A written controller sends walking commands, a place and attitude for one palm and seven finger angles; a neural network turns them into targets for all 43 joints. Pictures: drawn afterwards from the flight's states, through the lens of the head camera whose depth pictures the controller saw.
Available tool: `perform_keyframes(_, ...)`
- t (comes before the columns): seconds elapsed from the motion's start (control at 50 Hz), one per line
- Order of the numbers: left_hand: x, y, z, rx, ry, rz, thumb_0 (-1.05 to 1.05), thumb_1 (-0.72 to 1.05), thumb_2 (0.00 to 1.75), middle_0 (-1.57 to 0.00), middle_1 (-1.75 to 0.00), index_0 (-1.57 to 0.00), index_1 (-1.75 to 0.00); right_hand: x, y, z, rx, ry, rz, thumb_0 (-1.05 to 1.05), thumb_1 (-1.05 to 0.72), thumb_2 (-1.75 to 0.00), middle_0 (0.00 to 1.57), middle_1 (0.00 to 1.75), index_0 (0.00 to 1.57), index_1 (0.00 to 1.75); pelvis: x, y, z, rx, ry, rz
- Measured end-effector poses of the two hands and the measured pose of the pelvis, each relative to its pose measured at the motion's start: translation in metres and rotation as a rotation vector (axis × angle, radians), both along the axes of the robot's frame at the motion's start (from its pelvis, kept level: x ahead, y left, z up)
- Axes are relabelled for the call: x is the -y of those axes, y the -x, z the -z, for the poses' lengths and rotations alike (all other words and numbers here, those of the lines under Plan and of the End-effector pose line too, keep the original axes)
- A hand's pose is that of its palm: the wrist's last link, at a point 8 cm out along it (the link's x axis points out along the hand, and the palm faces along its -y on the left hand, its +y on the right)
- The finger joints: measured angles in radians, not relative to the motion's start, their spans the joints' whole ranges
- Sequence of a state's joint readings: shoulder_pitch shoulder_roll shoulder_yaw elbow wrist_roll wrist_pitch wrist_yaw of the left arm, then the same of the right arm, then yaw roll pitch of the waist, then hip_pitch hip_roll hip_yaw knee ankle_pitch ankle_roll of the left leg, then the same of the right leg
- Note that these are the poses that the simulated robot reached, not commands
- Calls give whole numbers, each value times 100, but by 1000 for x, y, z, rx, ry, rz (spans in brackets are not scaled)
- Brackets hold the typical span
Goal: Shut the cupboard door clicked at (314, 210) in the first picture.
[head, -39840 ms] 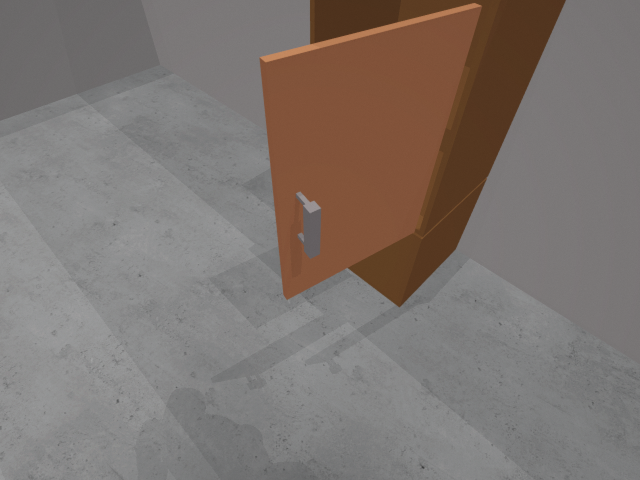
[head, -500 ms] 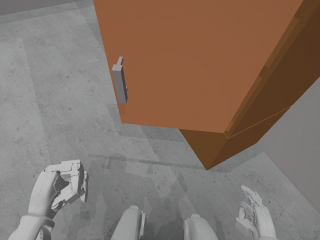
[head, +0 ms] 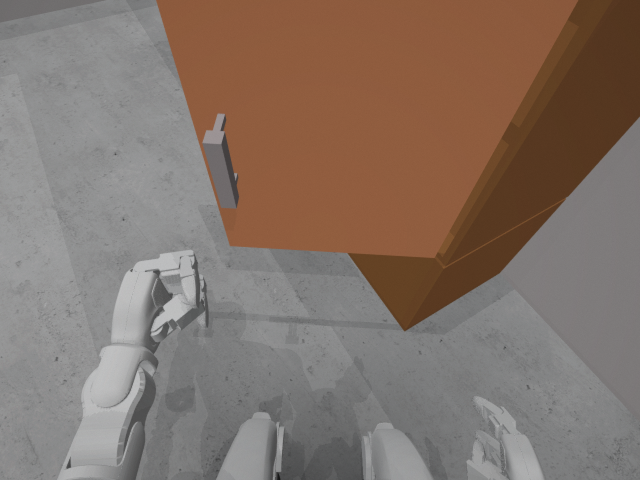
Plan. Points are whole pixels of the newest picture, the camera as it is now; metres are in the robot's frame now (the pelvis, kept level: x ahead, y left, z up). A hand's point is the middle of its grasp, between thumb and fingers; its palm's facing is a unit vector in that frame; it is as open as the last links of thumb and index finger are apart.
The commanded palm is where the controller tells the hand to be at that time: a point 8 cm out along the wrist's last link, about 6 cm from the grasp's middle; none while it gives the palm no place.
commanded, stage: bring the fist close to the handle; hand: left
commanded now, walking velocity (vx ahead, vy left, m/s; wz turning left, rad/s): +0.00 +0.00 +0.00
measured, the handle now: (225, 162) +0.53 +0.16 +0.05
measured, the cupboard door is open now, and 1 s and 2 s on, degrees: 57 57 46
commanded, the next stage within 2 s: push the door shut along its arc in 0.92 s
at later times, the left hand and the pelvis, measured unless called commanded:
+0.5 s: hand (241, 232) +0.41 +0.12 +0.04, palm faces -0.03 -1.00 -0.04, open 3.1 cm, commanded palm +0.40 +0.17 +0.04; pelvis +0.00 -0.01 +0.00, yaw +0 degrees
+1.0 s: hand (237, 227) +0.42 +0.13 +0.04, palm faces -0.02 -1.00 -0.02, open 3.1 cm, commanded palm +0.40 +0.17 +0.04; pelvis -0.01 -0.01 +0.00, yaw +0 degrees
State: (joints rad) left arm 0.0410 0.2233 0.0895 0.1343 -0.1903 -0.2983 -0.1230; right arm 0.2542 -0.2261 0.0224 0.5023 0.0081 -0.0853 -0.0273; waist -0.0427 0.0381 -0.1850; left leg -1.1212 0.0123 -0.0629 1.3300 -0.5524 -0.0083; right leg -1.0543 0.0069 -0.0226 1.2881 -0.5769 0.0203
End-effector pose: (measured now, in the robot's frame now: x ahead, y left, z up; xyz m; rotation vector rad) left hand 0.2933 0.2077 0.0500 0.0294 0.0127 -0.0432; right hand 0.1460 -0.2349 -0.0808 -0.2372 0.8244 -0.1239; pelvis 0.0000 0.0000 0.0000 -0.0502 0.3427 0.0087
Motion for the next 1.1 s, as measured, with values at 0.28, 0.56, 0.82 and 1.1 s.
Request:
perform_keyframes(0.28,30,-55,8,23,16,41,2,90,90,-130,-150,-130,-150,22,21,10,-103,31,44,1,-90,-90,20,30,20,30,5,0,0,-17,-12,4)
perform_keyframes(0.56,38,-113,6,18,2,-12,2,90,90,-130,-150,-130,-150,29,52,26,-222,4,86,1,-90,-90,20,30,20,30,12,3,2,-43,-25,12)
perform_keyframes(0.82,33,-105,10,0,3,-29,2,90,90,-130,-150,-130,-149,34,84,26,-309,-14,135,1,-90,-90,20,30,20,30,12,2,-4,-38,-38,30)
perform_keyframes(1.1,31,-113,11,29,12,11,2,90,90,-130,-150,-130,-150,32,68,23,-264,27,112,1,-90,-90,20,30,20,30,6,9,2,-43,-20,17)
